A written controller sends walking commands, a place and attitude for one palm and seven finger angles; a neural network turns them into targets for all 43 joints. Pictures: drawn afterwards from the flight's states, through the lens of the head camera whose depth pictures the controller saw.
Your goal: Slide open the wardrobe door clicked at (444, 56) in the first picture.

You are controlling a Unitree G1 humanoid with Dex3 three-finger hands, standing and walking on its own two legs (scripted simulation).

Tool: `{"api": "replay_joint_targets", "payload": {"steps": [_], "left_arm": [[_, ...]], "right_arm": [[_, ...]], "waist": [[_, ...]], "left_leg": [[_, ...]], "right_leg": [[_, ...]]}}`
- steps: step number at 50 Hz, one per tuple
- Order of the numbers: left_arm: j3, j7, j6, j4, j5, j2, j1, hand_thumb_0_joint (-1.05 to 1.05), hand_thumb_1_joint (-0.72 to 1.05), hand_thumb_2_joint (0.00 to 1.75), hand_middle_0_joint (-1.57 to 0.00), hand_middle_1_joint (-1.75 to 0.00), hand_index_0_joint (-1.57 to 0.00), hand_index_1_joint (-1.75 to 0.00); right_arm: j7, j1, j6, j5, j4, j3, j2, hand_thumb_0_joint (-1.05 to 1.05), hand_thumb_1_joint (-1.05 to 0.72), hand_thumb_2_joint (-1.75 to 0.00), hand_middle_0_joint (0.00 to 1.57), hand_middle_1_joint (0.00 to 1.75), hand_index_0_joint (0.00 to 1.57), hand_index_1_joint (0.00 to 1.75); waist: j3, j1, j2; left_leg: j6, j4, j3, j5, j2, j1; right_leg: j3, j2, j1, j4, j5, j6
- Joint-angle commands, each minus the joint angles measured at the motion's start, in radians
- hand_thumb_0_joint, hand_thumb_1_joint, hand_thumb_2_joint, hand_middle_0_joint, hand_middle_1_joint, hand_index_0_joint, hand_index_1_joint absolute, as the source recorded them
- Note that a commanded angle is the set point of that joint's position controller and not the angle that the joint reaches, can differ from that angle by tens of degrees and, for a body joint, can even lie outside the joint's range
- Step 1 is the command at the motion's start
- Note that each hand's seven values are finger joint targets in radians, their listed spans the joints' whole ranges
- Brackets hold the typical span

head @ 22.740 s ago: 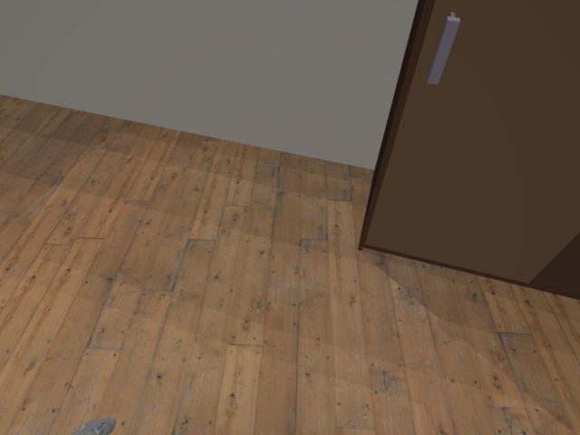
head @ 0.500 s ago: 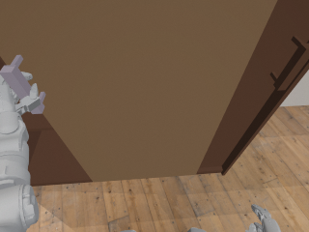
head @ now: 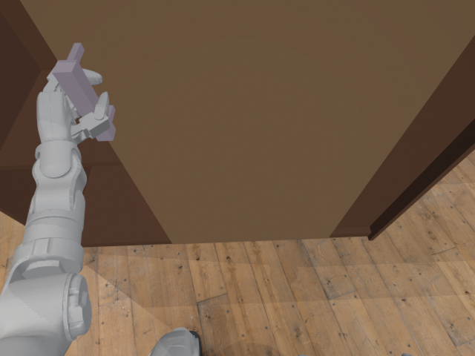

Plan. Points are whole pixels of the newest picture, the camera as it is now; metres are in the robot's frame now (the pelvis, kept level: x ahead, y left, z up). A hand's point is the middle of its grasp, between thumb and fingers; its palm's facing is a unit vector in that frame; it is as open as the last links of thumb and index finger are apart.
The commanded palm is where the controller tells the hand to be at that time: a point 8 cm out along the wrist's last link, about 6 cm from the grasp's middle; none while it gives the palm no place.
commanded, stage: stop walking and hold the door there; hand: left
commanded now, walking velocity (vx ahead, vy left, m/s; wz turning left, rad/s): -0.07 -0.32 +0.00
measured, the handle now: (92, 94) +0.49 +0.25 +0.13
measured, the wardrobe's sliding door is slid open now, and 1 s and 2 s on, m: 0.44 0.44 0.44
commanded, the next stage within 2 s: loosen the grip on the handle in 0.86 s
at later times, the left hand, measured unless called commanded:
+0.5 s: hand (101, 117) +0.44 +0.22 +0.13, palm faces +0.22 -0.97 -0.11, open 6.0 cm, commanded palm +0.41 +0.25 +0.12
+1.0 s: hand (100, 116) +0.44 +0.23 +0.13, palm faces +0.22 -0.96 -0.19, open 6.3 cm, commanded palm +0.40 +0.27 +0.13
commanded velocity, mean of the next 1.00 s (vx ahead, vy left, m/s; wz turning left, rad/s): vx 0.02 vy -0.04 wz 0.00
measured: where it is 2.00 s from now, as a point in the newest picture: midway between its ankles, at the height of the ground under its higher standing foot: outside the picture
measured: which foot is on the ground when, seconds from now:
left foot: up 0.00-0.00, down 0.02-1.00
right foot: down 0.00-0.00, up 0.02-0.20, down 0.22-1.00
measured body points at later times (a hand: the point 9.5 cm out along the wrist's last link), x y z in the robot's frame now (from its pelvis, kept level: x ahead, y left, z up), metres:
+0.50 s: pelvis +0.00 +0.03 +0.00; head +0.07 +0.04 +0.45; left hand +0.42 +0.27 +0.14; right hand +0.16 -0.20 -0.11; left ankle +0.01 +0.15 -0.73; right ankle -0.01 -0.07 -0.72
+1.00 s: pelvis +0.00 +0.02 +0.01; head +0.05 +0.02 +0.45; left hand +0.42 +0.28 +0.15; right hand +0.13 -0.23 -0.11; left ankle +0.00 +0.15 -0.73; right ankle +0.00 -0.09 -0.73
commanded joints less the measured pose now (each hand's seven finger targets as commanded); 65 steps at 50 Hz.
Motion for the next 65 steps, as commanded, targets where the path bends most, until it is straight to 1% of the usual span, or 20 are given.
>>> {"api": "replay_joint_targets", "payload": {"steps": [1,2,4,10,11,13,15,20,22,24,30,37,47,48,49,50,51,55,59,65], "left_arm": [[-0.137,0.012,-0.076,-0.449,-0.011,0.103,-0.539,0.0,0.9,0.9,-0.45,-1.4,-0.45,-1.4],[-0.192,0.002,-0.051,-0.35,-0.02,-0.011,-0.429,0.0,0.9,0.9,-0.45,-1.4,-0.45,-1.4],[-0.099,0.017,-0.025,-0.414,-0.009,0.142,-0.447,0.0,0.9,0.9,-0.45,-1.4,-0.45,-1.4],[-0.118,0.016,0.008,-0.385,-0.016,0.147,-0.514,0.0,0.9,0.9,-0.45,-1.4,-0.45,-1.4],[-0.093,0.018,0.014,-0.341,-0.012,0.181,-0.507,0.0,0.9,0.9,-0.45,-1.4,-0.45,-1.4],[-0.086,0.02,0.046,-0.257,-0.028,0.187,-0.466,0.0,0.9,0.9,-0.45,-1.4,-0.45,-1.4],[-0.106,0.023,0.035,-0.234,-0.026,0.126,-0.502,0.0,0.9,0.9,-0.45,-1.4,-0.45,-1.4],[-0.14,0.026,0.009,-0.263,-0.025,0.046,-0.473,0.0,0.9,0.9,-0.45,-1.4,-0.45,-1.4],[-0.245,0.012,0.0,-0.348,-0.04,-0.074,-0.499,0.0,0.9,0.9,-0.45,-1.4,-0.45,-1.4],[-0.315,0.002,0.002,-0.334,-0.045,-0.164,-0.45,0.0,0.9,0.9,-0.45,-1.4,-0.45,-1.4],[-0.258,0.009,0.013,-0.359,-0.03,-0.078,-0.403,0.0,0.9,0.9,-0.45,-1.4,-0.45,-1.4],[-0.162,0.031,0.028,-0.302,-0.032,0.044,-0.339,0.0,0.9,0.9,-0.45,-1.4,-0.45,-1.4],[-0.198,0.026,0.009,-0.202,-0.033,-0.003,-0.36,0.0,0.9,0.9,-0.45,-1.4,-0.45,-1.4],[0.23,0.079,-0.043,-0.389,0.09,0.66,-1.026,0.0,0.9,0.9,-0.45,-1.4,-0.45,-1.4],[0.072,0.001,0.084,0.002,0.144,0.351,-0.836,0.0,0.78,0.84,-0.45,-1.4,-0.45,-1.4],[-0.028,-0.014,0.115,-0.014,0.038,0.094,-0.644,0.0,0.66,0.78,-0.45,-1.4,-0.45,-1.4],[0.156,-0.013,0.106,0.025,0.026,0.271,-0.601,0.0,0.54,0.73,-0.45,-1.4,-0.45,-1.4],[-0.03,0.019,0.037,-0.084,0.054,0.111,-0.554,0.0,0.05,0.49,-0.45,-1.4,-0.45,-1.4],[-0.013,0.023,0.021,0.02,0.032,0.155,-0.558,0.0,-0.43,0.26,-0.44,-1.38,-0.44,-1.38],[-0.023,0.022,-0.009,0.046,0.037,0.182,-0.613,0.0,-0.55,0.2,-0.36,-1.28,-0.36,-1.28]], "right_arm": [[-0.008,-0.051,-0.07,0.007,-0.147,-0.047,-0.101,0.0,-0.9,-0.9,0.2,0.3,0.2,0.3],[-0.007,-0.051,-0.073,0.02,-0.135,-0.053,-0.067,0.0,-0.9,-0.9,0.2,0.3,0.2,0.3],[-0.02,-0.08,-0.069,0.01,-0.127,-0.029,-0.049,0.0,-0.9,-0.9,0.2,0.3,0.2,0.3],[-0.004,-0.086,-0.075,0.003,-0.166,0.006,-0.035,0.0,-0.9,-0.9,0.2,0.3,0.2,0.3],[-0.002,-0.071,-0.07,0.006,-0.165,0.007,-0.027,0.0,-0.9,-0.9,0.2,0.3,0.2,0.3],[0.001,-0.095,-0.071,0.014,-0.187,0.005,-0.017,0.0,-0.9,-0.9,0.2,0.3,0.2,0.3],[-0.008,-0.115,-0.089,0.009,-0.161,0.029,0.002,0.0,-0.9,-0.9,0.2,0.3,0.2,0.3],[-0.034,-0.103,-0.072,-0.007,-0.164,0.024,0.001,0.0,-0.9,-0.9,0.2,0.3,0.2,0.3],[-0.014,-0.105,-0.065,0.004,-0.176,0.002,-0.034,0.0,-0.9,-0.9,0.2,0.3,0.2,0.3],[0.006,-0.089,-0.065,-0.004,-0.174,0.014,-0.01,0.0,-0.9,-0.9,0.2,0.3,0.2,0.3],[0.017,-0.081,-0.052,-0.005,-0.188,-0.005,-0.036,0.0,-0.9,-0.9,0.2,0.3,0.2,0.3],[-0.018,-0.089,-0.019,0.008,-0.197,-0.002,-0.017,0.0,-0.9,-0.9,0.2,0.3,0.2,0.3],[-0.028,-0.075,0.008,0.0,-0.18,-0.002,-0.039,0.0,-0.9,-0.9,0.2,0.3,0.2,0.3],[-0.024,-0.001,-0.064,0.036,-0.21,0.031,0.016,0.0,-0.9,-0.9,0.2,0.3,0.2,0.3],[0.004,0.062,-0.103,-0.057,-0.096,-0.08,-0.033,0.0,-0.9,-0.9,0.2,0.3,0.2,0.3],[0.024,0.14,-0.102,-0.027,-0.135,-0.07,-0.048,0.0,-0.9,-0.9,0.2,0.3,0.2,0.3],[0.036,0.138,-0.108,-0.036,-0.102,-0.081,-0.086,0.0,-0.9,-0.9,0.2,0.3,0.2,0.3],[0.084,0.104,-0.102,-0.037,-0.13,-0.058,-0.038,0.0,-0.9,-0.9,0.2,0.3,0.2,0.3],[0.09,0.107,-0.091,-0.022,-0.137,-0.058,-0.07,0.0,-0.9,-0.9,0.2,0.3,0.2,0.3],[0.089,0.123,-0.088,-0.019,-0.129,-0.057,-0.067,0.0,-0.9,-0.9,0.2,0.3,0.2,0.3]], "waist": [[-0.573,-0.015,0.318],[-0.498,-0.015,0.241],[-0.497,0.012,0.363],[-0.496,0.032,0.265],[-0.499,0.022,0.147],[-0.432,0.038,-0.339],[-0.442,0.044,-0.152],[-0.502,0.051,-0.109],[-0.564,0.047,0.078],[-0.519,0.012,0.284],[-0.503,0.024,0.206],[-0.55,0.026,-0.065],[-0.51,0.027,0.085],[-0.477,0.03,0.228],[-0.637,-0.069,-0.011],[-0.63,-0.068,-0.125],[-0.597,-0.051,-0.142],[-0.554,-0.037,0.177],[-0.458,-0.067,-0.013],[-0.449,-0.07,0.041]], "left_leg": [[0.18,-0.151,-0.412,0.629,0.291,0.49],[0.222,-0.147,-0.372,0.445,0.288,0.411],[0.241,-0.135,-0.352,0.349,0.285,0.363],[0.133,0.014,-0.175,0.243,0.202,0.152],[0.095,0.09,-0.124,0.125,0.137,0.106],[0.01,0.359,-0.086,-0.264,-0.06,-0.113],[0.008,0.389,-0.128,-0.299,-0.023,-0.141],[0.021,-0.149,-0.034,0.081,-0.037,0.164],[0.104,-0.103,-0.192,0.689,0.161,0.458],[0.181,-0.109,-0.317,0.892,0.262,0.533],[0.121,-0.052,-0.162,0.717,0.192,0.471],[0.014,0.042,-0.063,0.198,0.04,0.164],[0.057,-0.071,-0.129,0.403,0.122,0.253],[0.077,-0.226,-0.124,0.101,0.047,0.257],[0.061,-0.122,-0.059,0.384,-0.049,0.225],[0.065,-0.06,-0.068,0.524,-0.04,0.23],[0.067,-0.059,-0.071,0.444,-0.04,0.227],[0.057,-0.049,-0.062,0.269,-0.069,0.207],[0.07,-0.074,-0.074,0.008,-0.074,0.067],[0.075,-0.078,-0.074,-0.116,-0.078,0.033]], "right_leg": [[0.101,0.243,-0.303,0.595,-0.266,-0.081],[0.114,0.244,-0.338,0.597,-0.215,-0.08],[0.137,0.197,-0.347,0.505,-0.143,-0.072],[0.113,0.247,0.037,-0.101,0.116,-0.095],[0.175,0.192,0.07,-0.18,0.2,-0.115],[0.493,-0.016,0.147,-0.279,0.482,-0.232],[0.384,-0.033,0.238,-0.169,0.766,-0.276],[0.19,0.08,0.228,-0.048,0.884,-0.168],[0.132,0.174,-0.01,-0.002,0.559,-0.087],[0.113,0.238,-0.195,0.069,0.0,-0.086],[0.084,0.257,-0.089,-0.107,0.146,-0.101],[0.227,0.069,0.183,-0.108,0.917,-0.16],[0.131,0.184,0.044,-0.119,0.514,-0.103],[0.183,0.247,0.019,-0.093,0.013,-0.077],[0.128,0.286,-0.016,-0.13,0.495,-0.154],[0.09,0.294,-0.006,-0.117,0.665,-0.127],[0.117,0.287,-0.019,-0.132,0.681,-0.112],[0.127,0.282,-0.086,-0.128,0.477,-0.138],[0.14,0.279,-0.13,-0.171,0.246,-0.125],[0.164,0.274,-0.17,-0.197,0.06,-0.122]]}}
